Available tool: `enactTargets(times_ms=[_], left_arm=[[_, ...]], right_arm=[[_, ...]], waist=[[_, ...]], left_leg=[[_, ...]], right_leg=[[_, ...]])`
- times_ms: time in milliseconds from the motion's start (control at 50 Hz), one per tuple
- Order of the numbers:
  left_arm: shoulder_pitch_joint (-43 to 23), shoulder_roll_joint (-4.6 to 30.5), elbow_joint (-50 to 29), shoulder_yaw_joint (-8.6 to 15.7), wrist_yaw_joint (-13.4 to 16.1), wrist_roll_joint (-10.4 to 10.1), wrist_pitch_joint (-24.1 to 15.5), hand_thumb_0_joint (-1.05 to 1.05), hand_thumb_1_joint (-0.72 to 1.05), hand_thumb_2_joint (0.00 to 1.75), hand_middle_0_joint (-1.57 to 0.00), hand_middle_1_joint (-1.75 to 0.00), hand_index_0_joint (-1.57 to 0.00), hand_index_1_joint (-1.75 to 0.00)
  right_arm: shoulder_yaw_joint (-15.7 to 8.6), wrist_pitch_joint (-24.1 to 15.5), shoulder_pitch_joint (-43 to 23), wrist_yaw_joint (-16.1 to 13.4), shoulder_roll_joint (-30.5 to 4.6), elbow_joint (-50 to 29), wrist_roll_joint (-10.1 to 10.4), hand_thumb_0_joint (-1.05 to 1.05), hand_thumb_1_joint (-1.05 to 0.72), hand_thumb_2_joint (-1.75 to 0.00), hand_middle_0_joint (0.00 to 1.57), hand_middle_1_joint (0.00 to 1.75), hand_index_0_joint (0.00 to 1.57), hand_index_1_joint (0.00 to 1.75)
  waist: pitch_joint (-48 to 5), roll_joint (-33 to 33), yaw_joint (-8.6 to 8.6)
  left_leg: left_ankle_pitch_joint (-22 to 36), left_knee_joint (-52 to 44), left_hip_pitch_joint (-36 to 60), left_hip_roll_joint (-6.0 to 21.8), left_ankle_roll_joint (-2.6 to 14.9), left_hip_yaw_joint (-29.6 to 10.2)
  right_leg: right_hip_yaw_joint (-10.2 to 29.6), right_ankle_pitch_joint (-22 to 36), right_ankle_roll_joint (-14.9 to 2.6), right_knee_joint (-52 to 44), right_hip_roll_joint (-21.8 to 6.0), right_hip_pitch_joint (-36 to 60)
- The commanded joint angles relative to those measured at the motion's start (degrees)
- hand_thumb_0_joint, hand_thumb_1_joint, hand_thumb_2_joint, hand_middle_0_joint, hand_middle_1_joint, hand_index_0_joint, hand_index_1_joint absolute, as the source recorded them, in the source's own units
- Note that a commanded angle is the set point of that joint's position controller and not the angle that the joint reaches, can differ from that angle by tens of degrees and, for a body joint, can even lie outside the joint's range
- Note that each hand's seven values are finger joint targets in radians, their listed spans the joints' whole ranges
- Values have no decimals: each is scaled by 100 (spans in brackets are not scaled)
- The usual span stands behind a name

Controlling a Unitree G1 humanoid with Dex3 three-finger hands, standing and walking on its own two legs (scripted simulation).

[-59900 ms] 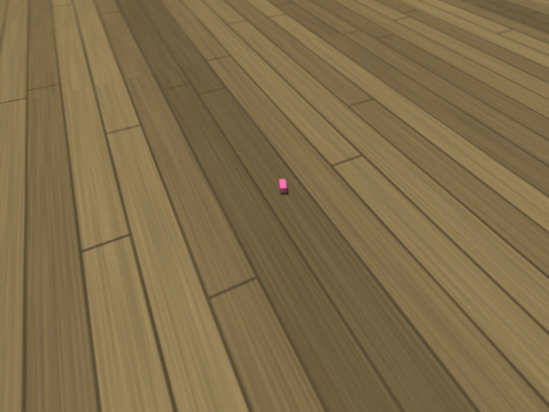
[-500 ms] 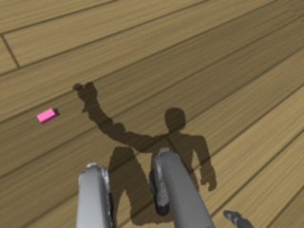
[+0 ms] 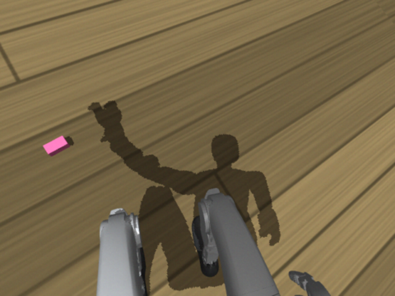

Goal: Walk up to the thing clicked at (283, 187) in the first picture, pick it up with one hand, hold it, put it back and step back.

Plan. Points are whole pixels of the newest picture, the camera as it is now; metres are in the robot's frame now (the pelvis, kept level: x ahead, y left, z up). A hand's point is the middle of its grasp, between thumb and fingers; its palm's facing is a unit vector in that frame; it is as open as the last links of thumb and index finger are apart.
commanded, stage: approach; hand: left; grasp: from above
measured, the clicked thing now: (57, 146) +0.55 +0.33 -0.50
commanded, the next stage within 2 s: rest palm in 1.68 s
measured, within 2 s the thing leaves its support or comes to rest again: neither
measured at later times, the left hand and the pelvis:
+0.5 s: hand out of the picture +0.48 +0.34 -0.15, palm faces -0.57 -0.05 -0.82, open 13.0 cm; pelvis +0.00 +0.00 -0.04, yaw -1 degrees
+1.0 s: hand (50, 143) +0.52 +0.31 -0.37, palm faces -0.47 -0.06 -0.88, open 12.8 cm; pelvis -0.01 +0.00 -0.18, yaw -4 degrees
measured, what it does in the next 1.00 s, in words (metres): lowers itself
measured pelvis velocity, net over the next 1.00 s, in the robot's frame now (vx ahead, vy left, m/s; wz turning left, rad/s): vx -0.01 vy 0.00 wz -0.07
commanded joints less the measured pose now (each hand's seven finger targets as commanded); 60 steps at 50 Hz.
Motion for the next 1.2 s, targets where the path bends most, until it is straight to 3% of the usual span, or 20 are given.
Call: enactTargets(times_ms=[0,60,120,180,240,320,360,420,500,560,600,680,740,780,820,860,960,1000,1100,1180], left_arm=[[-2106,2019,-1151,420,156,-258,121,0,-47,89,-16,-97,-16,-96],[-2055,1974,-1228,365,51,-277,150,0,-51,94,-18,-98,-17,-99],[-1955,1836,-1067,273,5,-318,175,0,-41,85,-20,-93,-20,-92],[-1693,1505,-481,53,33,-351,167,0,-41,84,-18,-95,-19,-94],[-1439,1266,129,-155,46,-264,77,0,-37,82,-18,-98,-20,-95],[-1564,1194,443,-325,137,-18,-186,0,-29,75,-22,-95,-26,-91],[-1667,1257,586,-292,297,67,-378,0,-29,75,-22,-94,-26,-90],[-1820,1619,637,-68,645,254,-683,0,-28,72,-22,-98,-27,-93],[-2413,2184,318,255,1298,713,-927,0,-27,72,-26,-94,-30,-90],[-2728,2176,287,355,1929,929,-813,0,-29,74,-26,-91,-29,-88],[-2778,2009,717,283,2254,1034,-642,0,-33,77,-25,-92,-27,-90],[-3273,2176,867,222,2607,1286,-268,0,-32,78,-29,-85,-29,-84],[-3406,2006,1067,87,2604,1288,66,0,-32,78,-29,-86,-30,-85],[-3484,1998,1190,-10,2583,1169,223,0,-33,79,-29,-85,-29,-84],[-3484,2062,1316,-70,2516,1120,336,0,-32,78,-27,-88,-28,-86],[-3384,2076,1402,-179,2389,1064,434,0,-34,79,-26,-89,-28,-87],[-3238,2415,1637,-217,2261,929,473,0,-33,77,-27,-89,-29,-87],[-3187,2514,1649,-255,2241,989,449,0,-31,76,-30,-86,-31,-85],[-3186,3101,1330,-41,2344,988,499,0,-28,73,-33,-80,-35,-78],[-2915,3144,1234,27,2242,991,608,0,-26,70,-36,-77,-37,-75]], right_arm=[[-443,-39,1144,-110,-1307,-104,-19,0,-93,-91,20,30,20,30],[-467,-35,1151,-122,-1306,-78,-7,0,-95,-92,20,30,20,30],[-429,-23,1174,-128,-1244,-38,-10,0,-92,-91,20,30,20,30],[-354,-57,1146,-130,-1185,24,-4,0,-92,-91,20,30,20,30],[-341,-88,1038,-122,-1204,-5,-2,0,-92,-90,20,30,20,30],[-278,-107,958,-103,-1244,-43,-51,0,-92,-90,20,30,20,30],[-260,-131,921,-71,-1281,-58,-103,0,-92,-90,20,30,20,30],[-222,-128,834,18,-1315,-79,-220,0,-92,-90,20,30,20,30],[-189,-46,760,167,-1486,-46,-444,0,-92,-90,20,30,20,30],[-201,-12,719,312,-1618,55,-578,0,-92,-90,20,30,20,30],[-234,-51,803,367,-1675,170,-600,0,-92,-90,20,30,20,30],[-247,-155,795,379,-1751,291,-589,0,-92,-90,20,30,20,30],[-195,-267,847,357,-1775,348,-564,0,-93,-91,20,30,20,30],[-118,-339,771,346,-1792,328,-564,0,-92,-90,20,30,20,30],[-26,-411,767,334,-1829,310,-580,0,-92,-90,20,30,20,30],[53,-462,746,312,-1861,320,-574,0,-93,-90,20,30,20,30],[334,-512,685,294,-2021,240,-599,0,-93,-90,20,30,20,30],[478,-500,717,305,-2035,217,-641,0,-93,-90,20,30,20,30],[649,-424,725,326,-2227,-39,-652,0,-93,-90,20,30,20,30],[692,-373,761,339,-2329,-298,-661,0,-93,-90,20,30,20,30]], waist=[[-3901,1991,89],[-4050,1987,122],[-3866,1818,64],[-3180,1420,-85],[-2580,1131,-117],[-2417,1027,-203],[-2596,1045,-209],[-2901,1203,-150],[-3726,1941,-119],[-4026,2429,-196],[-3738,2418,-378],[-3797,2729,-533],[-3625,2695,-716],[-3595,2573,-787],[-3495,2447,-932],[-3372,2324,-974],[-3187,2368,-1121],[-3117,2481,-1192],[-3205,3075,-1167],[-3000,3205,-1216]], left_leg=[[1377,-1776,3585,46,-132,-299],[1599,-1755,3790,67,-126,-284],[1838,-1644,3641,62,-95,-178],[1728,-1477,2921,24,-37,-53],[1195,-1455,2393,34,-13,-72],[1061,-1094,1945,31,18,-94],[1184,-796,1811,8,59,-103],[1314,-359,1546,-56,102,-35],[1864,145,2102,-15,-56,-181],[2235,387,2438,9,-215,-398],[1902,534,2193,-3,-213,-396],[1092,874,1713,-53,-192,-247],[728,1134,1323,-82,-165,-200],[471,1331,966,-101,-116,-167],[393,1495,633,-108,-95,-168],[429,1656,485,-110,-73,-178],[1094,1958,383,-68,-108,-267],[1405,2026,422,-41,-127,-262],[2422,2191,927,41,-220,-362],[2695,2263,984,83,-244,-382]], right_leg=[[-158,702,-488,-972,162,1691],[-148,792,-500,-1027,175,1758],[-145,936,-512,-1108,198,1853],[-130,998,-508,-1102,203,1848],[-143,643,-540,-991,207,1570],[-134,543,-569,-621,208,1089],[-115,619,-601,-325,221,847],[-62,726,-605,78,222,722],[-145,982,-534,731,156,264],[-292,1101,-459,1248,101,-278],[-408,899,-442,1423,107,-683],[-464,481,-436,1685,60,-1102],[-491,289,-409,1818,9,-1210],[-538,154,-408,1888,28,-1196],[-571,140,-384,1963,20,-1020],[-585,177,-390,2055,23,-1023],[-685,662,-389,2319,61,-845],[-710,884,-393,2368,106,-615],[-753,1416,-429,2515,159,-556],[-763,1512,-458,2484,179,-561]])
